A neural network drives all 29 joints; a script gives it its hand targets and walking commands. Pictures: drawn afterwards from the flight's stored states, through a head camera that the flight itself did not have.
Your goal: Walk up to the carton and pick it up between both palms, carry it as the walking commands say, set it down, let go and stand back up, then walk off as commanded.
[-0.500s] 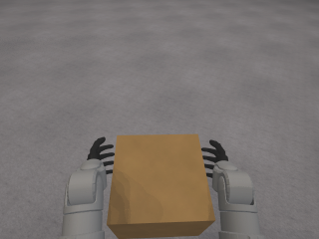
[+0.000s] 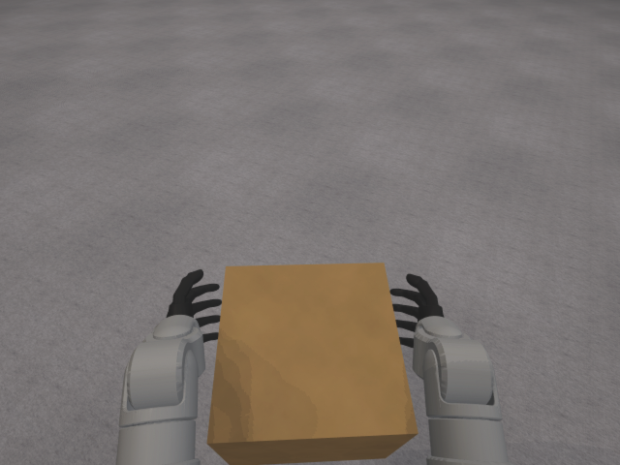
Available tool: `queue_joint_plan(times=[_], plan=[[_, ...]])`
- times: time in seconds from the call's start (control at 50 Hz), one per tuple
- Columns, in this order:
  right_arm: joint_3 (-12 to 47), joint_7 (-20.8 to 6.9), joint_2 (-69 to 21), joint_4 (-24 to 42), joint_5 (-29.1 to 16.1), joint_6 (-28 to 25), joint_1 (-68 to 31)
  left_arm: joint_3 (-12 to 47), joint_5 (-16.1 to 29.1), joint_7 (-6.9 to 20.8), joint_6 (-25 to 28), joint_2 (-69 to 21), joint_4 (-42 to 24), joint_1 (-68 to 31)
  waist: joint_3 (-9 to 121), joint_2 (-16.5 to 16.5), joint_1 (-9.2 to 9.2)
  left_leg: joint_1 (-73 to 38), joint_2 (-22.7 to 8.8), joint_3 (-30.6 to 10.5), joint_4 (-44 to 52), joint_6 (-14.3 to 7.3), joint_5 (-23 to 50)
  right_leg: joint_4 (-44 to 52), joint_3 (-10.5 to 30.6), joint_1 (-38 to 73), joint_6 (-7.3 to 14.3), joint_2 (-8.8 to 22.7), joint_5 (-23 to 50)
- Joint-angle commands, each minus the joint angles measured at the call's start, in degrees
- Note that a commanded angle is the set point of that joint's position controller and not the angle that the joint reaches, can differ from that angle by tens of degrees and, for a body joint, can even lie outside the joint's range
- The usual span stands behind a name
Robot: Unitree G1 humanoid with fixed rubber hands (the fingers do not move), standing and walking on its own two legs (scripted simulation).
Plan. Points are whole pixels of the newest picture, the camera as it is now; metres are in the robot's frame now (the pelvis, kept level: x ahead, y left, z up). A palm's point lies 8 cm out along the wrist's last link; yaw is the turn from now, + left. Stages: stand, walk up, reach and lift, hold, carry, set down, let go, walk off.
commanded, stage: carry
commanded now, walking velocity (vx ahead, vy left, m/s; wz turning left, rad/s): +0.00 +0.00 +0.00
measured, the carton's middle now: (307, 364) +0.29 +0.00 -0.01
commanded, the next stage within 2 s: none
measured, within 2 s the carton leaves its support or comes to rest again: neither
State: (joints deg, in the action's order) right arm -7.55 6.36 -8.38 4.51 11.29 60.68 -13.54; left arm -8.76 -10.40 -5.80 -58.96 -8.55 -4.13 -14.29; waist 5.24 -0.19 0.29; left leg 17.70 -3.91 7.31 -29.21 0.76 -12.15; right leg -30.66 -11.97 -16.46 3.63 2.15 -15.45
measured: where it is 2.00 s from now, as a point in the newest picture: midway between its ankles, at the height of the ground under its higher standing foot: outside the picture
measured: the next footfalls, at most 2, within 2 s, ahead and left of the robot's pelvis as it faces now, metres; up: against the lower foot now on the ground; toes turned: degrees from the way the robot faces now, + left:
none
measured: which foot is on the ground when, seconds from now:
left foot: down 0.00-1.00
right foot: down 0.00-1.00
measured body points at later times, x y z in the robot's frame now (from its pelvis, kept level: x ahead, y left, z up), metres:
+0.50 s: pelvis -0.01 -0.01 +0.00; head -0.03 -0.01 +0.45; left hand +0.29 +0.14 +0.08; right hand +0.28 -0.16 +0.07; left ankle +0.03 +0.13 -0.73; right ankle +0.02 -0.07 -0.73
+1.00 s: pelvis -0.01 +0.00 +0.00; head -0.03 -0.01 +0.45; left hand +0.29 +0.14 +0.08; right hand +0.29 -0.16 +0.07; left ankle +0.03 +0.13 -0.73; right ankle +0.02 -0.07 -0.73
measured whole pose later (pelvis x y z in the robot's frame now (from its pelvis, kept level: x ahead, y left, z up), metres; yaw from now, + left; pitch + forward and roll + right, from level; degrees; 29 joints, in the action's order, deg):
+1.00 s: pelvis -0.01 +0.00 +0.00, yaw +0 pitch +1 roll +1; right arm -7.9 10.6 -9.1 6.0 10.6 67.6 -16.6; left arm -8.2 -9.3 -12.5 -65.4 -9.5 -4.8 -18.0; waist 5.1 -0.1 -0.2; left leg 18.9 -4.5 6.9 -28.8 1.3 -11.0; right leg -30.0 -12.2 -17.6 4.2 1.7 -14.3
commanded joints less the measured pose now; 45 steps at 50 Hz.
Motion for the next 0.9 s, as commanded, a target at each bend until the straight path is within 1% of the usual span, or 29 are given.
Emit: queue_joint_plan(times=[0.0, 0.4, 0.52, 0.62, 0.78, 0.88], plan=[[33.1, -15.4, -49.2, 5.2, -21.1, -1.4, -27.9, 33.2, 20.5, 15.4, -0.4, -49.8, -2.4, -23.7, 12.6, 0.8, -0.08, -4.6, -4.9, -5.3, 3.1, -1.7, 5.3, 7.1, 9.0, 3.6, -1.4, 8.5, 7.2], [34.1, -15.3, -49.2, 7.3, -22.5, 0.9, -27.9, 34.4, 22.0, 15.4, -2.5, -50.6, -4.4, -23.3, 12.5, 0.9, -0.16, -4.3, -4.8, -5.0, 3.0, -1.2, 4.7, 8.1, 9.3, 2.9, -1.3, 8.7, 5.9], [36.6, -15.2, -49.9, 11.1, -24.8, 3.6, -27.7, 37.3, 24.5, 15.3, -5.3, -51.8, -8.1, -22.9, 12.7, 1.0, -0.29, -4.5, -4.7, -4.9, 2.9, -0.9, 5.1, 8.3, 9.3, 2.9, -1.3, 8.7, 6.1], [37.5, -15.4, -50.5, 11.7, -25.6, 6.0, -27.4, 38.4, 25.5, 15.6, -7.7, -52.8, -8.8, -22.6, 12.3, 1.0, -0.33, -4.3, -4.8, -4.8, 3.0, -0.6, 5.0, 8.3, 9.2, 2.9, -1.3, 8.6, 6.2], [36.9, -16.0, -52.5, 9.7, -26.0, 6.7, -30.3, 37.8, 25.8, 16.0, -8.5, -55.0, -6.1, -25.3, 11.8, 0.8, -0.45, -3.5, -4.7, -5.0, 3.2, -0.3, 3.9, 8.7, 9.4, 2.3, -1.3, 8.4, 4.1], [35.1, -16.0, -54.1, 6.4, -25.8, 6.1, -32.3, 36.0, 25.6, 16.2, -8.0, -56.6, -2.1, -27.2, 12.3, 0.7, -0.52, -3.5, -4.5, -5.1, 3.2, -0.3, 3.9, 8.4, 9.4, 2.4, -1.4, 8.2, 4.5]])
